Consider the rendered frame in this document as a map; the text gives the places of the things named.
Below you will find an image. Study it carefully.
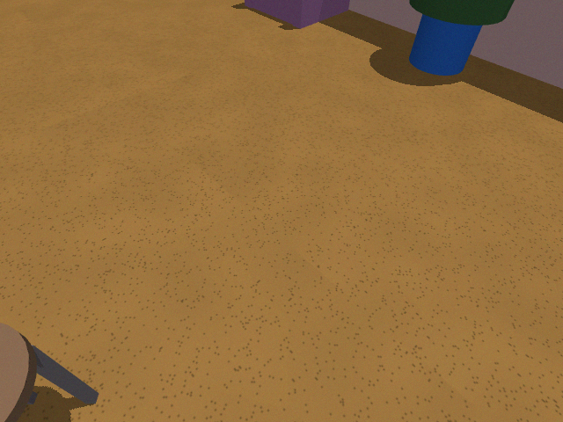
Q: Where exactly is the armchair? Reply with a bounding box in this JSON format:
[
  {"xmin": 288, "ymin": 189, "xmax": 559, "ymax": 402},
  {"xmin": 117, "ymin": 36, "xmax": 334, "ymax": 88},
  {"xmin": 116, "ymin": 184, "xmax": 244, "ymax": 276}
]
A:
[{"xmin": 245, "ymin": 0, "xmax": 350, "ymax": 29}]

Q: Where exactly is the potted plant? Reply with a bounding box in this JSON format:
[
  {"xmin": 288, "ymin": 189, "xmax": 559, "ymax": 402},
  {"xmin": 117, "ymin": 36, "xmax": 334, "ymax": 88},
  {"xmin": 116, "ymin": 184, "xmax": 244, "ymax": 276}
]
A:
[{"xmin": 409, "ymin": 0, "xmax": 515, "ymax": 76}]

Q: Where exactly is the stool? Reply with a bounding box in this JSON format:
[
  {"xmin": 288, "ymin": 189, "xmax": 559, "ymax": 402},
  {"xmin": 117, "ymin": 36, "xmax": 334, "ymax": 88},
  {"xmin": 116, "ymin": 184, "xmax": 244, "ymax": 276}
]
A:
[{"xmin": 0, "ymin": 323, "xmax": 99, "ymax": 422}]

